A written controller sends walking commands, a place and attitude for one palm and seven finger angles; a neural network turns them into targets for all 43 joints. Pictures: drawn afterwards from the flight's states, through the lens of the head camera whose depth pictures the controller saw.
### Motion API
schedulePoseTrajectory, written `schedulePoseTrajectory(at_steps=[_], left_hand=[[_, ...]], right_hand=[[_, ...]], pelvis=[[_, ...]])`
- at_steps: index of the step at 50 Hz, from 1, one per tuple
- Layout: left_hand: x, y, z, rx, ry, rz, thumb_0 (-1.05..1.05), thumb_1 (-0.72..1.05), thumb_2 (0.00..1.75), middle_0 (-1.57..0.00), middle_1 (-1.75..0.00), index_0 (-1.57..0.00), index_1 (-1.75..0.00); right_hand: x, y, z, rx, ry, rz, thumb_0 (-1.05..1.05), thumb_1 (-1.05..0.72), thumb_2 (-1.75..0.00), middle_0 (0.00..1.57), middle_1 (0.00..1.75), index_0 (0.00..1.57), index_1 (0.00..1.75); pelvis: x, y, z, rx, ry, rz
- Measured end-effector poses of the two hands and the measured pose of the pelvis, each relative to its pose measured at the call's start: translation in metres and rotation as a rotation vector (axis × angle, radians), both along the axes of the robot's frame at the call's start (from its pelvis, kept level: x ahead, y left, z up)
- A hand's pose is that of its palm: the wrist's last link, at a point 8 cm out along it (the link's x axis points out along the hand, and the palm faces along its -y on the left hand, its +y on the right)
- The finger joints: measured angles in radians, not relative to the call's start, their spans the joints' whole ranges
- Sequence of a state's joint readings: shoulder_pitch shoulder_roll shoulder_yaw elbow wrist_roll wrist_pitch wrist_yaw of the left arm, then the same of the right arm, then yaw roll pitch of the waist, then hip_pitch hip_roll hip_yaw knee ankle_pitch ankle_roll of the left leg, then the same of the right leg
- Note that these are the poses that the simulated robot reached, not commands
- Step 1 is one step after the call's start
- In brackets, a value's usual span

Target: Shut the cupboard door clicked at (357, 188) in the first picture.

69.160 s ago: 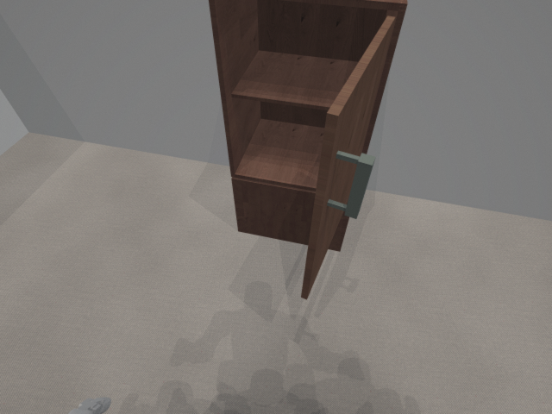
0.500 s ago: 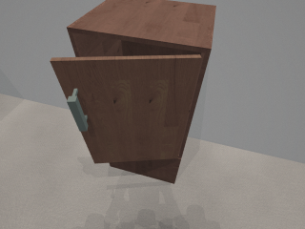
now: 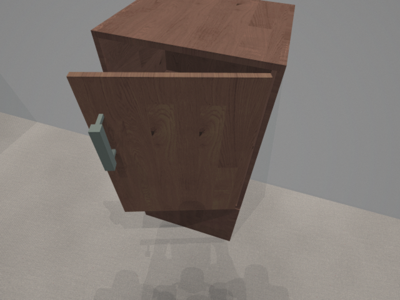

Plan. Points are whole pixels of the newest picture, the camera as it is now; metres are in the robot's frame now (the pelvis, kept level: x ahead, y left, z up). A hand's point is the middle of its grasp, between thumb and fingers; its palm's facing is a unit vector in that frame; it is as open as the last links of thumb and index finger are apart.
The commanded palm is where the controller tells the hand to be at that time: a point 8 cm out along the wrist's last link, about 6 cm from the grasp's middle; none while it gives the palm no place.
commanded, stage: look again from close up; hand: left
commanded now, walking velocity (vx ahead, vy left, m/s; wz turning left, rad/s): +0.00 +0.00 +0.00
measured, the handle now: (105, 142) +0.46 +0.27 +0.03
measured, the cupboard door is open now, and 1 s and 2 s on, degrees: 20 20 20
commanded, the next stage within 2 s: raise the hand and make a fist in 0.58 s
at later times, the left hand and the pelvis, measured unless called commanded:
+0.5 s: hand out of the picture +0.04 +0.22 -0.18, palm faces -0.01 -0.97 -0.24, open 7.4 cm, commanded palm none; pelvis +0.01 +0.03 -0.01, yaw -1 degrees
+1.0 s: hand (104, 273) +0.17 +0.20 -0.03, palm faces +0.09 -1.00 -0.02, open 6.7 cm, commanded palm +0.12 +0.26 -0.05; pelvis -0.04 +0.01 -0.08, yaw +0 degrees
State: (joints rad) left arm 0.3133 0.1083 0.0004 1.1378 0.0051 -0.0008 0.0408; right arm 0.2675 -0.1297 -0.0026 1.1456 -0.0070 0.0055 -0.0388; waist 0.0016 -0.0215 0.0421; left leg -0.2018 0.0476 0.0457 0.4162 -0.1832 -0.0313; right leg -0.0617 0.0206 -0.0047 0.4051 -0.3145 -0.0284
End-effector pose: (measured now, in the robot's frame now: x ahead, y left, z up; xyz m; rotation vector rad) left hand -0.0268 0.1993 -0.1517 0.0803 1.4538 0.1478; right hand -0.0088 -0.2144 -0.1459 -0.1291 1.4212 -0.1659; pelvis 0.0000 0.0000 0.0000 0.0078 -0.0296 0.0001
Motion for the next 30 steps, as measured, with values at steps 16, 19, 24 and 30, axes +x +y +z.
schedulePoseTrajectory(at_steps=[16,19,24,30], left_hand=[[0.037,0.044,-0.002,0.071,-0.102,-0.069,0.01,0.91,0.89,-0.20,-0.30,-0.20,-0.30],[0.049,0.056,0.000,0.087,-0.133,-0.078,0.01,0.91,0.89,-0.20,-0.30,-0.20,-0.30],[0.060,0.070,0.004,0.102,-0.150,-0.093,0.01,0.91,0.89,-0.20,-0.30,-0.20,-0.30],[0.059,0.075,0.005,0.102,-0.124,-0.101,0.01,0.91,0.89,-0.20,-0.30,-0.20,-0.30]], right_hand=[[0.045,0.007,-0.004,-0.022,-0.166,0.016,0.00,-0.93,-0.90,0.20,0.30,0.20,0.29],[0.046,0.012,-0.004,-0.019,-0.166,0.028,0.00,-0.94,-0.90,0.20,0.30,0.20,0.29],[0.044,0.018,-0.003,-0.015,-0.150,0.039,0.00,-0.93,-0.90,0.20,0.30,0.20,0.29],[0.037,0.020,-0.002,-0.013,-0.116,0.037,0.00,-0.92,-0.90,0.20,0.30,0.20,0.30]], pelvis=[[0.007,0.022,-0.011,-0.015,0.001,-0.021],[0.006,0.026,-0.011,-0.011,0.001,-0.020],[0.006,0.032,-0.010,-0.005,0.009,-0.024],[0.007,0.035,-0.008,0.000,0.017,-0.029]])
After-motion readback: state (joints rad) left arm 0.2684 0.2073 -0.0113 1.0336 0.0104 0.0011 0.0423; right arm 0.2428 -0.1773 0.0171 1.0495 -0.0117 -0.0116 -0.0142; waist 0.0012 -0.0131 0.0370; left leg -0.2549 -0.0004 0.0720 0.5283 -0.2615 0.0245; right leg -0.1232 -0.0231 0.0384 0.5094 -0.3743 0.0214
